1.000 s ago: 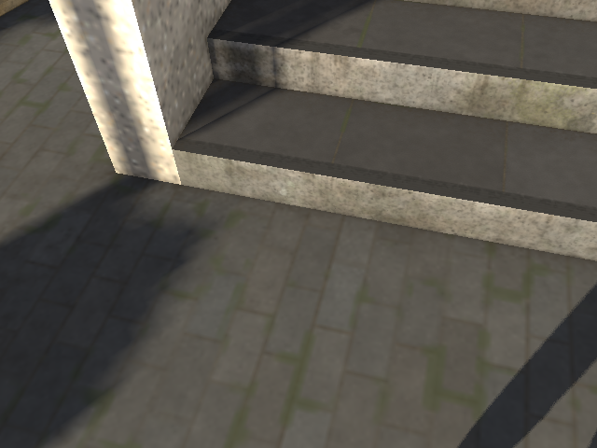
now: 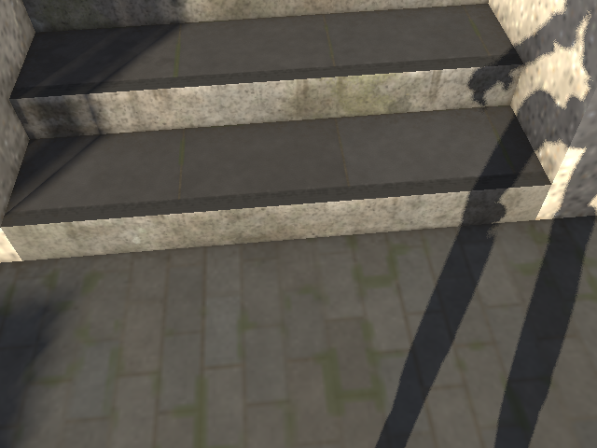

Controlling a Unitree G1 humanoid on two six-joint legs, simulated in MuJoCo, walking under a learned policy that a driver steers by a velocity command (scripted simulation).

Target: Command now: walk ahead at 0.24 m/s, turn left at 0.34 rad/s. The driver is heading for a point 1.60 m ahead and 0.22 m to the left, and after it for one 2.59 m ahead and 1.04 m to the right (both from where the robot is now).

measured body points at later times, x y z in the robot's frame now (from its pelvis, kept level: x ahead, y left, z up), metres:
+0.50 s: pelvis +0.17 +0.11 +0.01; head +0.19 +0.14 +0.45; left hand +0.25 +0.41 -0.10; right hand +0.31 -0.14 -0.10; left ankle +0.14 +0.17 -0.74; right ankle +0.25 -0.06 -0.66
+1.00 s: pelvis +0.47 +0.15 +0.00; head +0.51 +0.15 +0.45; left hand +0.49 +0.44 -0.12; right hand +0.62 -0.09 -0.12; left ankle +0.41 +0.28 -0.66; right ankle +0.51 +0.10 -0.74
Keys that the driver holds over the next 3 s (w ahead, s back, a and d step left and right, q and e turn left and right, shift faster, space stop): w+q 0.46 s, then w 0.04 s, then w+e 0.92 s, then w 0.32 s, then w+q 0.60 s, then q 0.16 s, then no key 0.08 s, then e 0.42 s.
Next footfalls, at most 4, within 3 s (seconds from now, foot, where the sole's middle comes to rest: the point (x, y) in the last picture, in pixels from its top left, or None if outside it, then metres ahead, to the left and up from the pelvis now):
0.28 left None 0.17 0.18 -0.78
0.80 right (270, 420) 0.55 0.11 -0.78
1.28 left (182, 334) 0.77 0.34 -0.78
1.72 right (271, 291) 0.90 0.11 -0.78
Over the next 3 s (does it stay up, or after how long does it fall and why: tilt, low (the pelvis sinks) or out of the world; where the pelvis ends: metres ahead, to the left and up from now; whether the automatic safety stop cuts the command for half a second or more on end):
stays up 1.39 0.22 0.27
